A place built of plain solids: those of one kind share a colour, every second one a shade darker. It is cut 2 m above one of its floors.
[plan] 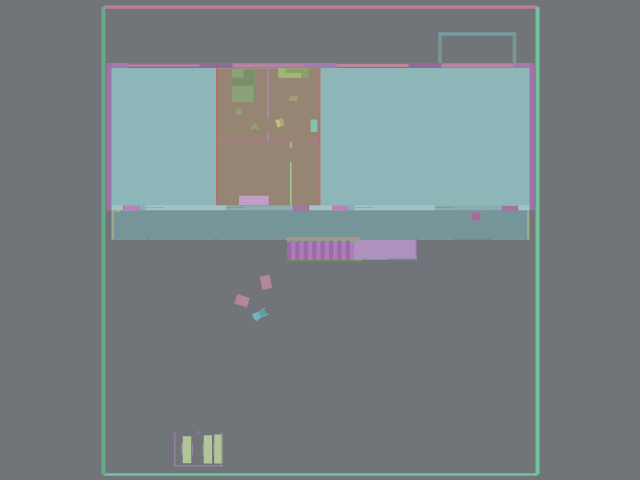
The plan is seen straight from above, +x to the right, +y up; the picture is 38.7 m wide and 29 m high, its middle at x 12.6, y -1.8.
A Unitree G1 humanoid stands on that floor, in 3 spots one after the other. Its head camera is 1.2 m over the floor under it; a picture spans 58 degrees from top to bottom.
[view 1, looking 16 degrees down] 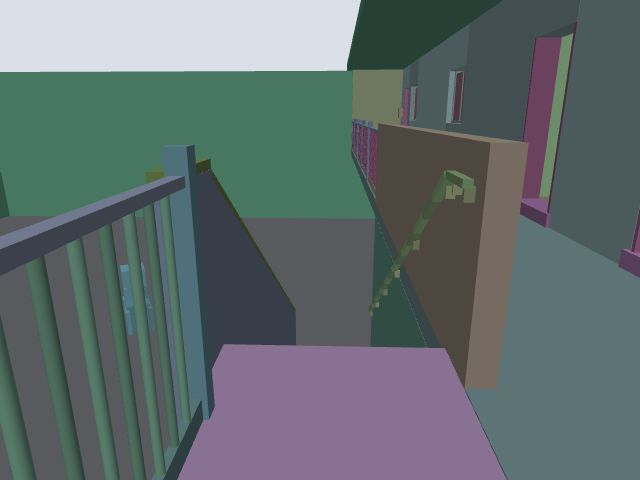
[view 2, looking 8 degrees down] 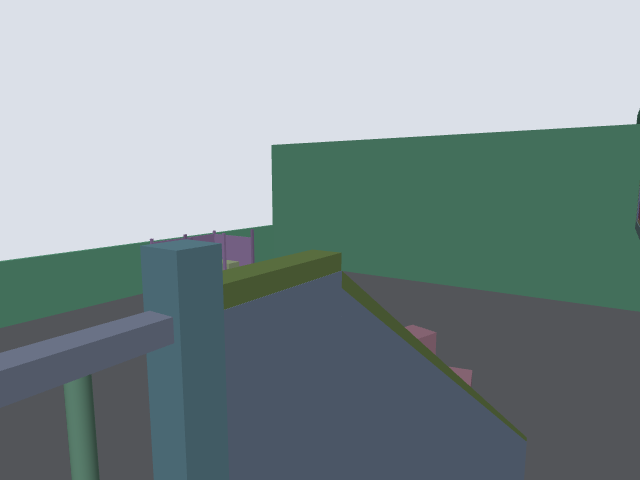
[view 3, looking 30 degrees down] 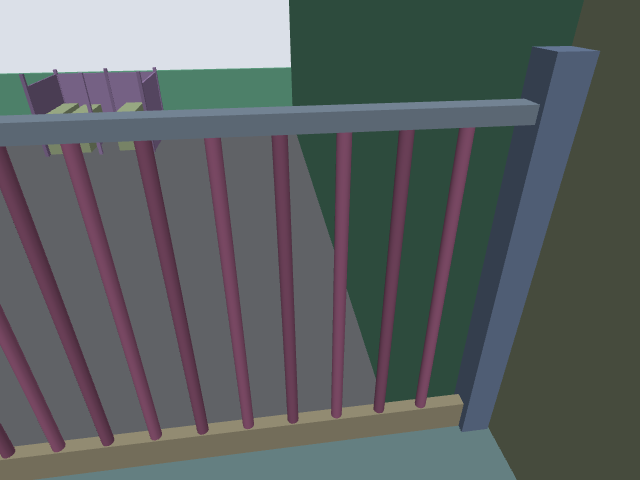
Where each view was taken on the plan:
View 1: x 16.76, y -2.39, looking -178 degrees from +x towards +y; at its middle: ground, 14.51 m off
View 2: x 15.66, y -2.39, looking -146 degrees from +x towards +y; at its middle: site_fence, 19.52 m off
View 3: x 0.80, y -0.90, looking -98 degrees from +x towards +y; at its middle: ground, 8.00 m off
